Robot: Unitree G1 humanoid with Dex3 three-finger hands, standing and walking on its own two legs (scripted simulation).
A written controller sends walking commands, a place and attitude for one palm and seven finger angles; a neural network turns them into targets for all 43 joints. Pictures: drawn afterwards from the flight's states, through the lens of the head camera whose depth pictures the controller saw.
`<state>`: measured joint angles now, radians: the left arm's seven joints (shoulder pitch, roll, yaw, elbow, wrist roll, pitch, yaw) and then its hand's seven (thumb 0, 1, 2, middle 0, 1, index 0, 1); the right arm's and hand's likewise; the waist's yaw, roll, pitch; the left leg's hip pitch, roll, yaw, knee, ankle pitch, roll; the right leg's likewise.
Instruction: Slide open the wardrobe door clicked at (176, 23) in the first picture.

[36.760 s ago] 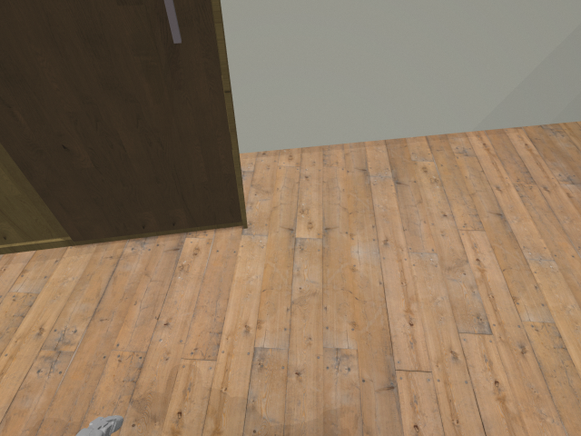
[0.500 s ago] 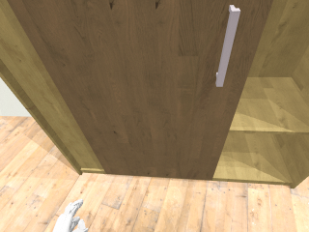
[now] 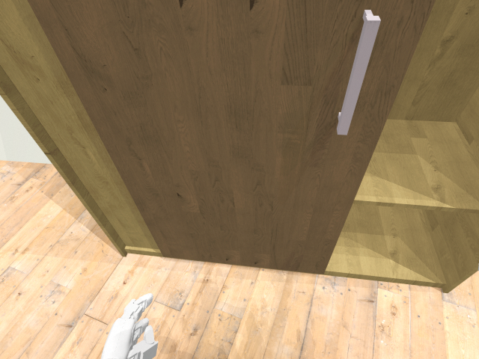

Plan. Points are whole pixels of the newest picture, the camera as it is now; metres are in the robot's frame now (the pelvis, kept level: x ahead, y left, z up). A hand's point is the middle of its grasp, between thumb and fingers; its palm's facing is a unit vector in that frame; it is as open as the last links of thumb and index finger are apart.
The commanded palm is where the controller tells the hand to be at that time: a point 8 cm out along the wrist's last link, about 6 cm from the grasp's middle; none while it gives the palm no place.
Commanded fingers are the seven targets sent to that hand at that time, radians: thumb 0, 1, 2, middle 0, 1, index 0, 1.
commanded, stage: let the arm hang, fingers relaxed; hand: right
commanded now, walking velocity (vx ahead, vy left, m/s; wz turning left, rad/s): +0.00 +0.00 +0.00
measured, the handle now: (353, 78) +0.56 -0.18 +0.19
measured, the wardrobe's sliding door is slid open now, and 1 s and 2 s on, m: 0.49 0.49 0.49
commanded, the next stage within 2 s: look to check the result in 1.18 s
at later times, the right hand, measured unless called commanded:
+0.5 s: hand out of the picture -0.04 -0.13 -0.19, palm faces +0.03 +0.99 -0.10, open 7.3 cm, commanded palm none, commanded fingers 0.00 -0.90 -0.90 0.20 0.30 0.20 0.30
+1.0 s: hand out of the picture +0.06 -0.14 -0.18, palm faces +0.06 +0.98 -0.21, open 7.3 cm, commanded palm none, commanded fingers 0.00 -0.90 -0.90 0.20 0.30 0.20 0.30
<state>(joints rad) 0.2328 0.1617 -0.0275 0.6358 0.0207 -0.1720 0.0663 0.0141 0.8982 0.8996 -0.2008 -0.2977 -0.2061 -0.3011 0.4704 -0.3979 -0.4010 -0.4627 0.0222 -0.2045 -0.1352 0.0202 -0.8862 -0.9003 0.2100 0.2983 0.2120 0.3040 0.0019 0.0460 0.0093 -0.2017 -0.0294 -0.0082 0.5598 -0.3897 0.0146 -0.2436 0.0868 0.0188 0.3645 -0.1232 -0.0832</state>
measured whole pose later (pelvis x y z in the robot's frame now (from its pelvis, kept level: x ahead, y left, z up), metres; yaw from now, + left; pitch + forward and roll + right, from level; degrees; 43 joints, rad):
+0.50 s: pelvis +0.01 +0.03 -0.01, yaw -3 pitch +1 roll +0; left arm 0.23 0.27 0.01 1.03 0.02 0.01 0.03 0.01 0.90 0.90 -0.20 -0.30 -0.20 -0.30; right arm 0.34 -0.18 0.03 1.07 -0.02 0.03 0.01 0.02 -0.93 -0.90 0.21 0.30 0.21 0.30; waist 0.00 0.06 0.06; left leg -0.16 -0.05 0.00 0.46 -0.32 0.04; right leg -0.30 0.09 0.08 0.48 -0.19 -0.05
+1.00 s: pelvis +0.03 +0.04 +0.00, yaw -2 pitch -1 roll -1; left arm 0.23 0.17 -0.01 1.13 0.02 -0.01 0.04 0.01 0.92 0.90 -0.20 -0.30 -0.20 -0.30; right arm 0.22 -0.16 0.00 1.11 -0.01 -0.01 -0.04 0.01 -0.91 -0.90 0.20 0.30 0.20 0.30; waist 0.01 0.00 0.02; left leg -0.06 -0.05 -0.02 0.38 -0.31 0.06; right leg -0.20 0.08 0.07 0.40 -0.19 -0.03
